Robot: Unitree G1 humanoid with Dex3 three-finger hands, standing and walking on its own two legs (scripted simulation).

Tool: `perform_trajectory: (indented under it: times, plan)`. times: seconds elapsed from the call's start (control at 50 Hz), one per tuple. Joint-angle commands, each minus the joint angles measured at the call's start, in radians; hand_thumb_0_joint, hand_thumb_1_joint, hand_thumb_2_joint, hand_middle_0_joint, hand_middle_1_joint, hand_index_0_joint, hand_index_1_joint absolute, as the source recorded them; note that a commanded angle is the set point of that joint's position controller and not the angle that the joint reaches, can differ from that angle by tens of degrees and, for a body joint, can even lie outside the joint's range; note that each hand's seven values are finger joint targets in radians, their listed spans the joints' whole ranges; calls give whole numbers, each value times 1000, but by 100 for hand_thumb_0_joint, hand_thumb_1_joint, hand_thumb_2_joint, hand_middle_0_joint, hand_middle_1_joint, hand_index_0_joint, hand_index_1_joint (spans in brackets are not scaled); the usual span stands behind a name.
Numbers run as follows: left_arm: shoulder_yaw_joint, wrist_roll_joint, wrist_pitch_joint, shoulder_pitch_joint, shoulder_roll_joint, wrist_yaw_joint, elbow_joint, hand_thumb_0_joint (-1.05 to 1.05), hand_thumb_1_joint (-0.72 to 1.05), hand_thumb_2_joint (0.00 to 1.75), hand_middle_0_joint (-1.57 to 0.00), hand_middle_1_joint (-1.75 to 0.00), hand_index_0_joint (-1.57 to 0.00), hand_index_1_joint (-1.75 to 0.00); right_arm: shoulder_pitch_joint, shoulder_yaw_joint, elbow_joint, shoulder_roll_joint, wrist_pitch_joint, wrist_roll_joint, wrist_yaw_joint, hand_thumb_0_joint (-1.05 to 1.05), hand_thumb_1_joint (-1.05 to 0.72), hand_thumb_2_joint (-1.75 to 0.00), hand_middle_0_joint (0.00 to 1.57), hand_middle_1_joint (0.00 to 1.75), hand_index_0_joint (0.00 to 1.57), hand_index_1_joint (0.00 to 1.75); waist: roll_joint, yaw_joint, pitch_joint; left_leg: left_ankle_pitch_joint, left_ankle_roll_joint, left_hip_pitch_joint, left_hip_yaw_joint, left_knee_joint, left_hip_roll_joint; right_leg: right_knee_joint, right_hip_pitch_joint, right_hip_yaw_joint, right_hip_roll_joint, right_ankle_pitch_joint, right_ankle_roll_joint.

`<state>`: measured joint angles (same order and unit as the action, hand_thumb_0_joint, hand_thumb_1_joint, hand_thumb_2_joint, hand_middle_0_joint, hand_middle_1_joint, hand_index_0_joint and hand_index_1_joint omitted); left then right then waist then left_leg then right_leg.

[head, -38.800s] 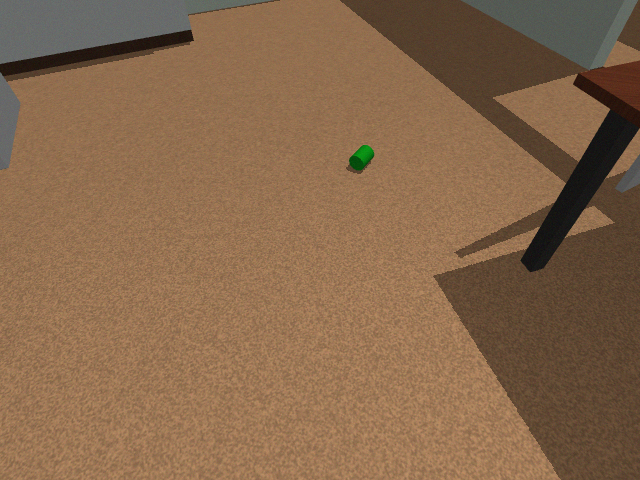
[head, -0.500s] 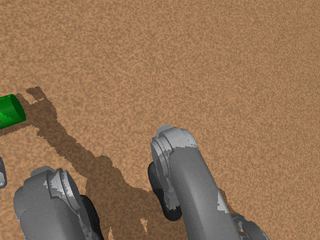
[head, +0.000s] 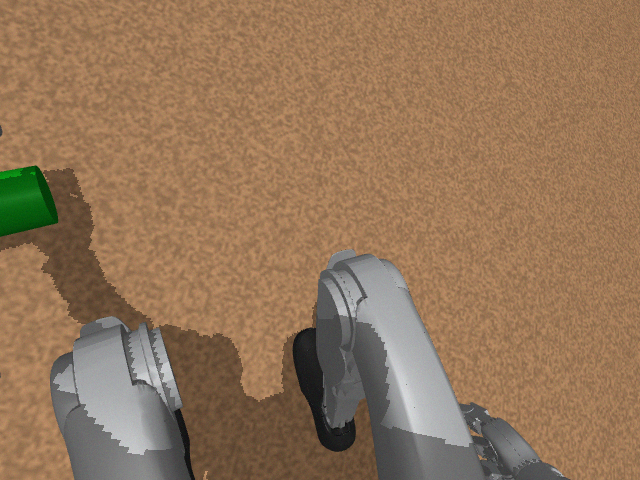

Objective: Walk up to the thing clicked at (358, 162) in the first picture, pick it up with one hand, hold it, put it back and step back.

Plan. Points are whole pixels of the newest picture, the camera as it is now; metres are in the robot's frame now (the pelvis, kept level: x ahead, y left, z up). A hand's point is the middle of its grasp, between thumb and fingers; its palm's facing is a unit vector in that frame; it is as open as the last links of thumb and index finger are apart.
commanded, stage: rest palm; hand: left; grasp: from above
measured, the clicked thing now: (2, 204) +0.49 +0.30 -0.28
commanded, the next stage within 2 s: close in 1.30 s
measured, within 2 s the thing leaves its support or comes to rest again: neither
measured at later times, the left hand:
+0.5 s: hand out of the picture +0.48 +0.29 -0.23, palm faces -0.47 -0.10 -0.88, open 14.2 cm
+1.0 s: hand (0, 210) +0.47 +0.29 -0.25, palm faces -0.46 -0.11 -0.88, open 14.0 cm
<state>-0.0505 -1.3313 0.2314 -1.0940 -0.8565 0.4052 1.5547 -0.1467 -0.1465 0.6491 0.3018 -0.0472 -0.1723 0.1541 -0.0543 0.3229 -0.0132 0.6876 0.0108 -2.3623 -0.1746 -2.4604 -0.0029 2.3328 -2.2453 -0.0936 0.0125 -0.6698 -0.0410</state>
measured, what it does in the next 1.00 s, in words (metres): stands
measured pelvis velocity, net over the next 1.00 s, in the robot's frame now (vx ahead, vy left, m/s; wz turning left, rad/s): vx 0.00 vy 0.00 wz -0.06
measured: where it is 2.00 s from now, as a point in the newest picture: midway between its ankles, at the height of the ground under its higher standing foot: (256, 442)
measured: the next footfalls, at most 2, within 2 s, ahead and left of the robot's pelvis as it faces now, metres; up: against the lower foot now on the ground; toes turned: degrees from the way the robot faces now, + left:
none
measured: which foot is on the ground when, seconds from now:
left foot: down 0.00-1.00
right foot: down 0.00-1.00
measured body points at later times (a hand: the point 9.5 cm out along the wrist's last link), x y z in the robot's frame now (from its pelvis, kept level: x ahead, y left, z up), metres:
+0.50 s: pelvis +0.00 -0.01 -0.02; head +0.28 +0.08 +0.32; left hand +0.50 +0.30 -0.18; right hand +0.01 -0.26 -0.08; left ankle +0.07 +0.12 -0.29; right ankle +0.11 -0.13 -0.29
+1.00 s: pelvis +0.00 +0.00 -0.02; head +0.28 +0.10 +0.32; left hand +0.49 +0.30 -0.20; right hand +0.05 -0.26 -0.08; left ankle +0.07 +0.12 -0.29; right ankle +0.11 -0.13 -0.29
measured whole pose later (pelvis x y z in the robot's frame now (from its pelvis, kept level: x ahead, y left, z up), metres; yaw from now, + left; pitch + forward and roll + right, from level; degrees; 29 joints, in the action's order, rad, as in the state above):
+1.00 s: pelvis +0.00 +0.00 -0.02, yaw -3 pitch +29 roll -13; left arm -0.09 -1.32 0.22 -1.13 -0.99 0.56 1.75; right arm -0.11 -0.27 0.65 0.33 -0.21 -0.25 0.23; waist -0.12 0.38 -0.14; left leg 0.72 0.00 -2.37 -0.24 -2.55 -0.02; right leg 2.38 -2.26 -0.13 -0.03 -0.65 -0.06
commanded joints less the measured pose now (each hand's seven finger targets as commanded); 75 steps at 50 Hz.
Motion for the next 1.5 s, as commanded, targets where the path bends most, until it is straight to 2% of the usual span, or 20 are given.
perform_trajectory:
  times: [0.0,0.12,0.18,0.3,0.34,0.58,0.62,0.76,0.78,0.92,0.96,1.12,1.16,1.24,1.3,1.38,1.4,1.44,1.46,1.48]
  plan:
    - [-54,1,-27,-322,-237,93,-35,0,-55,102,-7,-96,-6,-98,-228,67,6,281,-6,-5,-6,0,-88,-90,20,30,20,30,448,41,595,-219,1,550,78,274,0,-180,242,-114,-43,255,74]
    - [-59,20,-39,-345,-278,107,28,0,-53,99,-7,-97,-7,-98,-239,37,7,294,-64,-18,2,0,-88,-89,20,30,20,30,383,77,568,-132,22,480,90,233,-2,-193,270,-107,-52,189,64]
    - [-81,26,-26,-364,-341,119,-12,0,-53,99,-7,-98,-6,-99,-236,23,-4,303,-80,-25,-2,0,-88,-89,20,30,20,30,402,72,625,-131,20,485,84,225,-7,-193,315,-113,-57,188,62]
    - [-85,42,-17,-311,-371,127,-23,0,-55,101,-6,-97,-5,-98,-235,5,17,303,-96,-32,3,0,-89,-90,20,30,20,30,428,52,648,-169,16,484,85,198,-16,-181,357,-112,-69,226,61]
    - [-71,43,-20,-301,-353,122,8,0,-55,101,-7,-96,-6,-97,-240,-4,24,305,-100,-34,7,0,-89,-90,20,30,20,30,418,70,613,-192,17,471,86,181,-17,-173,358,-115,-69,252,57]
    - [-73,45,-8,-264,-348,146,-4,0,-53,102,-9,-95,-7,-97,-213,-8,24,322,-102,-50,28,0,-89,-90,20,30,20,30,475,68,605,-269,-4,534,54,192,-26,-148,354,-148,-76,309,67]
    - [-56,44,-11,-271,-314,145,38,0,-53,102,-10,-94,-8,-96,-207,-10,20,328,-108,-55,35,0,-89,-90,20,30,20,30,448,94,546,-240,-2,510,49,185,-27,-145,326,-153,-75,290,64]
    - [-71,32,2,-290,-349,177,47,0,-50,99,-10,-96,-9,-97,-182,-14,22,342,-128,-63,44,0,-89,-90,20,30,20,30,456,94,536,-192,-2,517,45,191,-28,-154,324,-158,-76,252,61]
    - [-31,23,3,-301,-305,175,51,0,-51,99,-10,-95,-9,-97,-186,-19,27,331,-132,-65,48,0,-89,-90,20,30,20,30,471,104,520,-198,-2,523,51,184,-28,-150,316,-154,-77,262,62]
    - [-29,33,-3,-302,-317,198,82,0,-50,98,-10,-96,-9,-97,-170,-27,23,344,-154,-68,60,0,-90,-90,20,30,20,30,437,111,499,-170,2,493,45,176,-30,-153,319,-160,-81,245,57]
    - [-58,27,-10,-294,-350,204,99,0,-50,97,-9,-97,-9,-98,-174,-26,20,359,-160,-68,64,0,-89,-90,20,30,20,30,437,113,500,-171,-1,499,35,180,-31,-142,312,-164,-78,244,56]
    - [-50,44,-31,-279,-359,222,91,0,-49,96,-11,-96,-10,-97,-170,-42,22,354,-165,-70,70,0,-90,-90,20,30,20,30,477,92,546,-226,-6,520,36,182,-37,-141,356,-163,-88,291,61]
    - [-41,46,-40,-263,-345,214,124,0,-48,95,-11,-95,-10,-96,-167,-47,12,357,-168,-73,76,0,-90,-90,20,30,20,30,426,115,499,-204,3,476,40,166,-36,-149,356,-162,-90,281,55]
    - [-64,60,-41,-297,-384,211,46,0,-47,95,-13,-94,-12,-95,-171,-47,12,363,-174,-68,75,0,-90,-90,20,30,20,30,494,93,564,-248,-5,536,32,176,-38,-143,371,-164,-88,306,59]
    - [-64,59,-44,-252,-370,202,119,0,-46,94,-14,-93,-13,-94,-168,-51,3,374,-177,-67,81,0,-90,-90,20,30,20,30,440,113,493,-207,-1,485,28,167,-37,-135,344,-169,-84,277,57]
    - [-80,60,-31,-262,-409,196,63,0,-42,96,-17,-93,-16,-95,-160,-50,1,368,-166,-67,71,0,-90,-90,20,30,20,30,468,90,543,-206,-5,509,27,182,-40,-147,376,-163,-88,270,60]
    - [-51,58,-26,-293,-373,192,29,0,-38,88,-19,-92,-19,-92,-157,-54,-6,356,-169,-67,75,0,-89,-90,20,30,20,30,485,101,535,-212,-3,509,36,175,-37,-148,374,-160,-89,280,60]
    - [-87,60,-26,-270,-416,195,59,0,-33,85,-21,-90,-22,-90,-164,-48,6,376,-168,-68,74,0,-89,-90,20,30,20,30,452,102,517,-196,1,478,33,164,-39,-148,368,-165,-89,270,57]
    - [-51,63,-21,-276,-360,184,51,0,-32,84,-22,-88,-22,-87,-162,-47,-4,368,-171,-67,76,0,-89,-90,20,30,20,30,449,115,511,-206,1,488,35,157,-38,-149,366,-162,-89,280,55]
    - [-93,66,-22,-255,-406,187,86,0,-31,83,-23,-88,-24,-87,-181,-45,17,379,-167,-71,74,0,-89,-90,20,30,20,30,438,123,503,-197,0,490,28,166,-39,-151,367,-169,-86,270,54]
